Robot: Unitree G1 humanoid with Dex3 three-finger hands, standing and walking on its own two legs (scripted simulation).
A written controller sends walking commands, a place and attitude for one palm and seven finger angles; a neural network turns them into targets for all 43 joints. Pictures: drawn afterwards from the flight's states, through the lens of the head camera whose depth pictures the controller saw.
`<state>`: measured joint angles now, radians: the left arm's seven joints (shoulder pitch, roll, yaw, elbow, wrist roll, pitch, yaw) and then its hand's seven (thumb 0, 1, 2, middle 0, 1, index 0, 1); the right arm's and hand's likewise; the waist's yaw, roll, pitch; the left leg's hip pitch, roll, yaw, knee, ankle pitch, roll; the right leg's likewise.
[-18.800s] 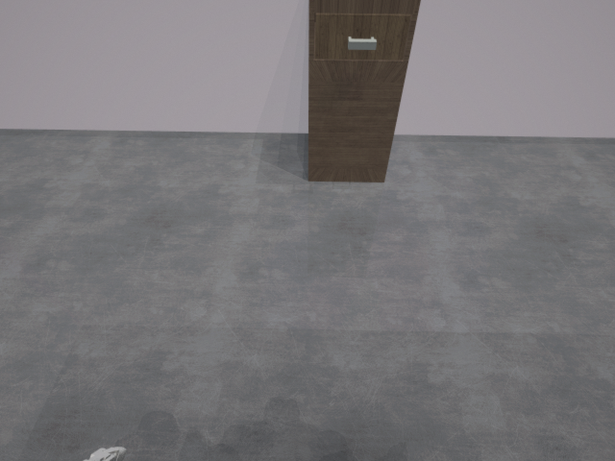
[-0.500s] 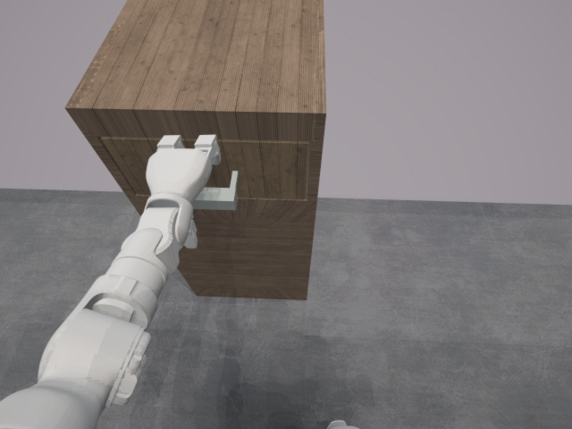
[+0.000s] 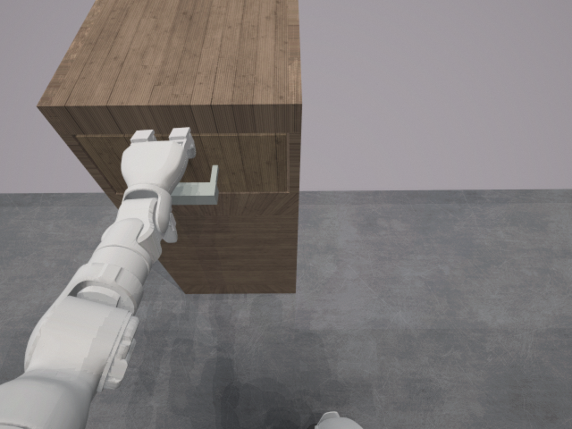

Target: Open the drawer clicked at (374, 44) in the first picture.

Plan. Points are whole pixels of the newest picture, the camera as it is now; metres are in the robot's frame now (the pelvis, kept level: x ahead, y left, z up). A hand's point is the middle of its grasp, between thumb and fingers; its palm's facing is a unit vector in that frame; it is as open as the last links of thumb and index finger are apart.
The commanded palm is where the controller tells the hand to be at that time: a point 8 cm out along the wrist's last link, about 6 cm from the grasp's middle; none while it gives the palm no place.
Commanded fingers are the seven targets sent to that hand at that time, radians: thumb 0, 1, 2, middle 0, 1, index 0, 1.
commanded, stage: re-aim the fingers above the handle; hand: left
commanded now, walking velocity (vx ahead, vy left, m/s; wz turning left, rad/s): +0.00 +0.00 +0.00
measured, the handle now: (189, 182) +0.53 +0.14 -0.03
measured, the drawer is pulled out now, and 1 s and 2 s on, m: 0.00 0.00 0.00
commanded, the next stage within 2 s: lower the fingers behind the handle in 1.46 s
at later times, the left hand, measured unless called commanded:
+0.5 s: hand (169, 187) +0.48 +0.16 +0.02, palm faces -0.06 -0.04 -1.00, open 13.9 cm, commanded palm +0.46 +0.17 +0.08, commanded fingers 0.00 -0.50 0.30 -0.30 -1.20 -0.30 -1.20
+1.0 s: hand (173, 185) +0.48 +0.15 +0.03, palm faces -0.01 -0.03 -1.00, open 13.9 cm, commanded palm +0.46 +0.16 +0.08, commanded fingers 0.00 -0.50 0.30 -0.30 -1.20 -0.30 -1.20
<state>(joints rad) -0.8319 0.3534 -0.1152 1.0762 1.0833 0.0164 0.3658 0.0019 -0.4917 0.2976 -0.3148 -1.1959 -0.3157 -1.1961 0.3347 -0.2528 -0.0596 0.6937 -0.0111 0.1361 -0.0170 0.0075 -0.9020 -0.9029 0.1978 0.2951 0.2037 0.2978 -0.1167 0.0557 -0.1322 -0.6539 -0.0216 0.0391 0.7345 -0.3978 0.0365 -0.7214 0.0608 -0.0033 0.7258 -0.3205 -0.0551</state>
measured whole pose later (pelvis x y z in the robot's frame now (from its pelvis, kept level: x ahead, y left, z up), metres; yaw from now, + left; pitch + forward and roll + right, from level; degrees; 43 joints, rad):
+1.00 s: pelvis +0.00 +0.01 +0.00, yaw +0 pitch +18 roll +0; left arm -0.83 0.30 -0.14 1.05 1.10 0.01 0.40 0.00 -0.49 0.30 -0.32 -1.20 -0.32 -1.20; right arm 0.32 -0.23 -0.05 0.69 -0.02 0.13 0.00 0.01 -0.90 -0.90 0.20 0.30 0.20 0.30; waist -0.10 0.06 -0.15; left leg -0.65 -0.03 0.04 0.74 -0.41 0.05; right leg -0.71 0.05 0.00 0.73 -0.33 -0.04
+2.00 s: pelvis -0.01 +0.00 -0.01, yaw +1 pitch +21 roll +0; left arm -0.86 0.34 -0.12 1.12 1.12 -0.01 0.43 0.00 -0.49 0.30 -0.32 -1.20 -0.32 -1.20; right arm 0.34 -0.24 -0.06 0.72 -0.03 0.08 -0.02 0.01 -0.90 -0.90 0.20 0.30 0.20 0.30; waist -0.13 0.05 -0.16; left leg -0.78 -0.02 0.03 0.84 -0.43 0.04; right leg -0.84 0.06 -0.02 0.81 -0.34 -0.06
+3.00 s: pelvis -0.04 +0.00 -0.05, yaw +1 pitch +25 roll +0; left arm -1.01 0.38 -0.15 1.20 1.11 0.08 0.43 0.00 -0.49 0.30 -0.29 -1.35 -0.32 -1.20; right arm 0.34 -0.25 -0.02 0.69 -0.02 0.05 -0.02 0.01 -0.90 -0.90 0.20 0.30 0.20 0.30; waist -0.18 0.06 -0.17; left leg -1.01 -0.02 0.03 1.04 -0.47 0.04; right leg -1.06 0.05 -0.03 1.00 -0.37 -0.05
